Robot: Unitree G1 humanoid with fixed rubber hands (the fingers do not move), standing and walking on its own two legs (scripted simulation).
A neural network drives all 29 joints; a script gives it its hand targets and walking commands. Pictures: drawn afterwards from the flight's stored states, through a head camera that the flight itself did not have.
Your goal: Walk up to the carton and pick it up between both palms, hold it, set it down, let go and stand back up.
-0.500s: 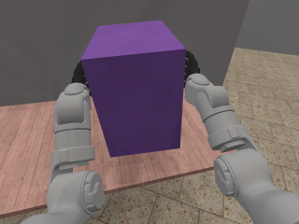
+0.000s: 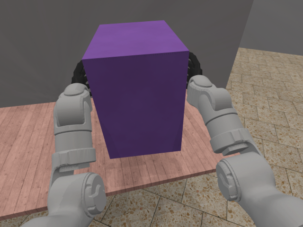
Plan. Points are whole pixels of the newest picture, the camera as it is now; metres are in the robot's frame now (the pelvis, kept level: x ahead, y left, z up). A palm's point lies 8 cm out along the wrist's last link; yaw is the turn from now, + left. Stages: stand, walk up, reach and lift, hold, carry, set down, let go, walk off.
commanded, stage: hold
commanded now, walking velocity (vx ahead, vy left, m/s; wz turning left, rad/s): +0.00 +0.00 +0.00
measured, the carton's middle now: (138, 85) +0.42 +0.00 +0.23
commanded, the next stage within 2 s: none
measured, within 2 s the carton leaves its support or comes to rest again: neither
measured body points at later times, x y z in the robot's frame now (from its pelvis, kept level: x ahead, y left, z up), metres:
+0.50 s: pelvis +0.00 +0.00 +0.00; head -0.08 +0.02 +0.44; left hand +0.38 +0.14 +0.25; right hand +0.38 -0.14 +0.26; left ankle +0.02 +0.13 -0.75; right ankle +0.01 -0.12 -0.75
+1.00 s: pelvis +0.00 +0.00 +0.00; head -0.08 +0.02 +0.44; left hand +0.38 +0.14 +0.25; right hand +0.38 -0.14 +0.26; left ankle +0.02 +0.13 -0.75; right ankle +0.01 -0.12 -0.75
